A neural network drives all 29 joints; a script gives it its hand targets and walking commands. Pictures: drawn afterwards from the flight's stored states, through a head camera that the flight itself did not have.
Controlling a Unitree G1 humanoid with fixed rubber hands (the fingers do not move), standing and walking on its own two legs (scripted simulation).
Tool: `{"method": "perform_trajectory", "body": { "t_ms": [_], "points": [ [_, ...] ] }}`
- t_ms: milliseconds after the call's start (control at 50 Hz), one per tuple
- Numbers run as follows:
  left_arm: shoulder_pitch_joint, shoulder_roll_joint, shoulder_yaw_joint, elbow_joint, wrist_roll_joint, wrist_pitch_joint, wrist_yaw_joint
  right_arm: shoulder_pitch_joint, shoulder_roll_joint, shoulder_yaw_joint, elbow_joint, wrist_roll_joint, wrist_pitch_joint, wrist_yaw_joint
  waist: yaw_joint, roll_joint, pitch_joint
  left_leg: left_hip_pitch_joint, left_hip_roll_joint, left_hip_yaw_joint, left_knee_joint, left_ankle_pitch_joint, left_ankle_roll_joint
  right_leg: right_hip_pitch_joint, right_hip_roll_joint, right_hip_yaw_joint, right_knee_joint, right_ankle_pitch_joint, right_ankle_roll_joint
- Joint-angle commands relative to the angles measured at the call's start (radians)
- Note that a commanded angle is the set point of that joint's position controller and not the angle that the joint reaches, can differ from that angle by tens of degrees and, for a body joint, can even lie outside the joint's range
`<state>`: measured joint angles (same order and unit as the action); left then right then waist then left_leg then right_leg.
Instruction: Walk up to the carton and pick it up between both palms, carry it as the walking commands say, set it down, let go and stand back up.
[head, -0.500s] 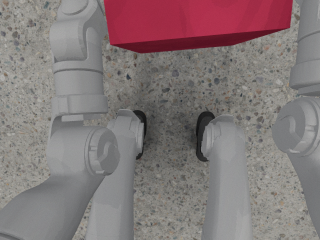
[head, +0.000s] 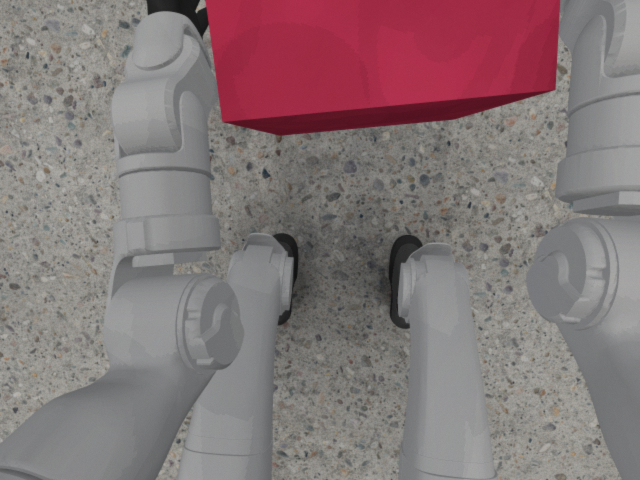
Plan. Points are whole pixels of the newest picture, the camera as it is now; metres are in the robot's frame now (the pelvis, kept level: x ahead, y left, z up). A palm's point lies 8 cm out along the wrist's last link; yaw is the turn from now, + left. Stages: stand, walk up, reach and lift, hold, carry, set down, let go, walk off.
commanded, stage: reach and lift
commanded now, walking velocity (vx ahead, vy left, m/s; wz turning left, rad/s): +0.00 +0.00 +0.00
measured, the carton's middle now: out of the picture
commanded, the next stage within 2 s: none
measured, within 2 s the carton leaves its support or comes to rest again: neither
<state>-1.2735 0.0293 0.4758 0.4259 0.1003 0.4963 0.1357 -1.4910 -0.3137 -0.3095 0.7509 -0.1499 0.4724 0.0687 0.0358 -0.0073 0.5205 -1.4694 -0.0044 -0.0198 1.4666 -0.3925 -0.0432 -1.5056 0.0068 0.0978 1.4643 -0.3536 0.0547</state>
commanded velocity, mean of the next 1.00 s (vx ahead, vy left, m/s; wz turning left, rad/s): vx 0.00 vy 0.00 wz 0.00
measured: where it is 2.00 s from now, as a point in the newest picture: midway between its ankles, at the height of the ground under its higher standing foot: (341, 296)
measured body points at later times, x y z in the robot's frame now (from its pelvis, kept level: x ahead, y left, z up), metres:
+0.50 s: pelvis +0.03 +0.00 +0.05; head +0.30 -0.01 +0.41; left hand +0.51 +0.17 -0.01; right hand +0.57 -0.16 +0.00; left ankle +0.14 +0.14 -0.55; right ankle +0.16 -0.14 -0.55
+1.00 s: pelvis +0.10 -0.01 +0.14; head +0.29 -0.01 +0.54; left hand +0.49 +0.18 +0.08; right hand +0.54 -0.15 +0.08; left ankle +0.14 +0.14 -0.55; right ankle +0.16 -0.14 -0.55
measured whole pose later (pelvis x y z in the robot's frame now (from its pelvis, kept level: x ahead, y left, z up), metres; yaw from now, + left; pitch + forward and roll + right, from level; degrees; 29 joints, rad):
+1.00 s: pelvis +0.10 -0.01 +0.14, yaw -1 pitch +31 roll +1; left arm -0.58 -0.18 0.53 0.34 0.35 0.42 -0.08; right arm -0.72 0.04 -0.40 0.58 -0.35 0.40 0.11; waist 0.05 -0.02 -0.13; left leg -1.08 0.02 -0.04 0.82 -0.28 -0.05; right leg -1.11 0.00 0.07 0.82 -0.25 0.03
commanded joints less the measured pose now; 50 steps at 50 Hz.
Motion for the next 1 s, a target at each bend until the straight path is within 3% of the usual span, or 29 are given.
{"method": "perform_trajectory", "body": {
  "t_ms": [0,60,80,100,180,220,240,260,300,360,380,400,440,460,480,500,520,560,580,600,640,660,700,760,800,820,840,900,980],
  "points": [
    [-0.887,-0.881,-0.653,-0.095,-0.225,-0.039,-0.423,-0.445,1.222,0.437,-0.016,0.222,-0.016,0.307,0.024,-0.083,-2.215,0.530,-0.136,0.123,-0.187,0.080,0.030,0.628,0.145,-0.154,-0.161,0.095,-0.030],
    [-0.842,-0.893,-0.617,-0.034,-0.208,-0.034,-0.429,-0.367,1.228,0.392,0.072,0.187,-0.011,0.301,0.022,-0.068,-2.122,0.476,-0.137,0.128,-0.210,0.030,0.025,0.627,0.139,-0.154,-0.181,0.065,-0.034],
    [-0.872,-0.918,-0.651,-0.081,-0.206,-0.037,-0.429,-0.433,1.234,0.414,-0.016,0.206,-0.028,0.300,0.043,-0.012,-2.200,0.555,-0.138,0.125,-0.211,0.079,0.021,0.646,0.147,-0.145,-0.182,0.102,-0.045],
    [-0.818,-0.951,-0.670,-0.086,-0.216,-0.035,-0.422,-0.441,1.218,0.437,-0.085,0.220,-0.039,0.303,0.013,-0.033,-2.238,0.577,-0.135,0.125,-0.195,0.124,0.008,0.660,0.151,-0.154,-0.191,0.134,-0.042],
    [-0.820,-0.933,-0.668,-0.075,-0.237,-0.043,-0.432,-0.415,1.245,0.453,-0.055,0.212,-0.030,0.286,0.027,-0.112,-2.206,0.566,-0.140,0.114,-0.251,0.095,0.029,0.713,0.148,-0.150,-0.217,0.105,-0.027],
    [-0.806,-0.927,-0.648,-0.065,-0.201,-0.047,-0.429,-0.422,1.258,0.435,-0.043,0.209,-0.035,0.295,0.065,-0.039,-2.163,0.566,-0.143,0.121,-0.287,0.057,0.034,0.724,0.143,-0.130,-0.247,0.076,-0.038],
    [-0.735,-0.931,-0.621,-0.042,-0.183,-0.045,-0.432,-0.342,1.274,0.426,-0.010,0.194,-0.031,0.295,0.057,-0.079,-2.100,0.558,-0.137,0.119,-0.284,0.089,0.030,0.724,0.149,-0.139,-0.258,0.107,-0.035],
    [-0.795,-0.965,-0.680,-0.123,-0.218,-0.052,-0.436,-0.316,1.299,0.452,-0.047,0.213,-0.034,0.293,0.038,-0.020,-2.177,0.611,-0.137,0.114,-0.284,0.120,0.024,0.772,0.144,-0.131,-0.254,0.158,-0.040],
    [-0.735,-0.947,-0.647,-0.066,-0.189,-0.054,-0.440,-0.343,1.305,0.433,-0.036,0.207,-0.042,0.291,0.061,-0.044,-2.107,0.593,-0.140,0.113,-0.302,0.128,0.028,0.733,0.146,-0.125,-0.267,0.141,-0.037],
    [-0.714,-0.947,-0.651,-0.072,-0.183,-0.059,-0.442,-0.260,1.305,0.417,-0.016,0.169,-0.040,0.297,0.030,-0.075,-2.016,0.571,-0.131,0.109,-0.327,0.103,0.024,0.712,0.153,-0.133,-0.304,0.115,-0.038],
    [-0.643,-1.008,-0.660,-0.040,-0.187,-0.055,-0.447,-0.244,1.304,0.434,-0.022,0.181,-0.045,0.296,0.035,-0.027,-1.999,0.621,-0.136,0.106,-0.345,0.141,0.024,0.731,0.144,-0.125,-0.316,0.150,-0.045],
    [-0.691,-0.982,-0.681,-0.125,-0.191,-0.062,-0.454,-0.265,1.335,0.468,-0.094,0.188,-0.046,0.296,0.041,-0.071,-2.081,0.661,-0.137,0.096,-0.348,0.198,0.032,0.794,0.150,-0.130,-0.319,0.207,-0.040],
    [-0.616,-0.980,-0.636,-0.024,-0.152,-0.059,-0.465,-0.168,1.353,0.410,-0.017,0.145,-0.046,0.290,0.019,-0.087,-1.894,0.551,-0.134,0.104,-0.372,0.117,0.031,0.749,0.147,-0.113,-0.348,0.148,-0.033],
    [-0.586,-1.005,-0.621,0.008,-0.132,-0.060,-0.466,-0.205,1.384,0.426,-0.034,0.164,-0.050,0.290,0.077,-0.042,-1.828,0.561,-0.138,0.102,-0.396,0.100,0.042,0.733,0.140,-0.105,-0.357,0.126,-0.031],
    [-0.541,-1.020,-0.594,0.043,-0.122,-0.048,-0.478,-0.144,1.344,0.377,-0.002,0.117,-0.045,0.298,0.011,-0.079,-1.739,0.531,-0.127,0.082,-0.395,0.105,0.036,0.674,0.140,-0.123,-0.372,0.111,-0.041],
    [-0.500,-1.041,-0.588,0.035,-0.108,-0.052,-0.475,-0.083,1.386,0.382,-0.002,0.122,-0.045,0.298,0.043,-0.047,-1.747,0.602,-0.132,0.095,-0.424,0.145,0.032,0.713,0.143,-0.120,-0.390,0.139,-0.044],
    [-0.420,-1.047,-0.564,0.070,-0.077,-0.043,-0.473,0.013,1.376,0.318,0.027,0.077,-0.043,0.305,0.000,-0.062,-1.610,0.614,-0.118,0.073,-0.439,0.204,0.029,0.622,0.138,-0.127,-0.414,0.165,-0.046],
    [-0.372,-1.025,-0.463,0.126,0.009,-0.043,-0.478,0.023,1.380,0.271,0.050,0.050,-0.053,0.305,0.042,-0.028,-1.423,0.520,-0.124,0.096,-0.465,0.102,0.034,0.595,0.129,-0.103,-0.469,0.096,-0.051],
    [-0.287,-1.077,-0.455,0.165,-0.001,-0.039,-0.477,0.035,1.341,0.281,0.031,0.034,-0.054,0.302,0.014,-0.090,-1.418,0.540,-0.121,0.073,-0.482,0.123,0.039,0.642,0.124,-0.114,-0.479,0.108,-0.049],
    [-0.221,-1.068,-0.416,0.212,0.034,-0.038,-0.485,0.081,1.354,0.264,0.036,0.019,-0.056,0.299,0.048,-0.078,-1.359,0.517,-0.124,0.079,-0.496,0.106,0.042,0.645,0.117,-0.102,-0.506,0.092,-0.050],
    [-0.186,-1.048,-0.427,0.140,0.024,-0.055,-0.482,0.100,1.354,0.271,0.010,0.025,-0.070,0.304,0.053,-0.101,-1.333,0.565,-0.124,0.070,-0.536,0.195,0.039,0.646,0.128,-0.115,-0.525,0.164,-0.047],
    [-0.178,-1.046,-0.394,0.192,0.068,-0.053,-0.488,0.130,1.325,0.218,0.033,-0.010,-0.083,0.299,0.036,-0.036,-1.269,0.550,-0.122,0.070,-0.552,0.168,0.038,0.604,0.122,-0.108,-0.551,0.156,-0.057],
    [-0.125,-1.034,-0.413,0.155,0.054,-0.068,-0.477,0.213,1.331,0.250,0.051,-0.025,-0.069,0.289,0.023,-0.091,-1.237,0.583,-0.117,0.058,-0.580,0.205,0.041,0.618,0.124,-0.105,-0.579,0.181,-0.051],
    [-0.070,-1.051,-0.406,0.133,0.092,-0.073,-0.475,0.192,1.291,0.242,0.023,-0.044,-0.086,0.291,0.029,-0.015,-1.215,0.627,-0.120,0.053,-0.633,0.177,0.038,0.649,0.124,-0.104,-0.620,0.161,-0.062],
    [-0.049,-1.068,-0.450,0.071,0.060,-0.083,-0.477,0.232,1.318,0.303,-0.021,-0.032,-0.092,0.290,0.036,-0.070,-1.297,0.695,-0.117,0.058,-0.654,0.281,0.026,0.746,0.131,-0.101,-0.650,0.276,-0.060],
    [0.033,-1.069,-0.421,0.153,0.095,-0.077,-0.471,0.215,1.305,0.285,-0.018,-0.029,-0.102,0.286,0.063,-0.020,-1.237,0.675,-0.118,0.059,-0.652,0.264,0.035,0.716,0.120,-0.095,-0.644,0.232,-0.058],
    [-0.011,-1.056,-0.418,0.114,0.091,-0.087,-0.478,0.206,1.300,0.298,-0.028,-0.050,-0.102,0.283,0.036,-0.085,-1.243,0.647,-0.116,0.061,-0.668,0.219,0.036,0.747,0.131,-0.107,-0.661,0.225,-0.053],
    [0.074,-1.084,-0.535,0.001,0.047,-0.095,-0.479,0.342,1.350,0.353,-0.124,-0.027,-0.112,0.274,0.012,-0.054,-1.402,0.783,-0.117,0.042,-0.679,0.508,0.027,0.857,0.133,-0.096,-0.664,0.484,-0.049],
    [0.137,-1.052,-0.589,-0.091,0.056,-0.104,-0.479,0.412,1.379,0.409,-0.189,-0.026,-0.110,0.266,0.017,-0.049,-1.428,0.775,-0.123,0.051,-0.722,0.477,0.020,0.983,0.132,-0.092,-0.709,0.495,-0.046]
  ]
}}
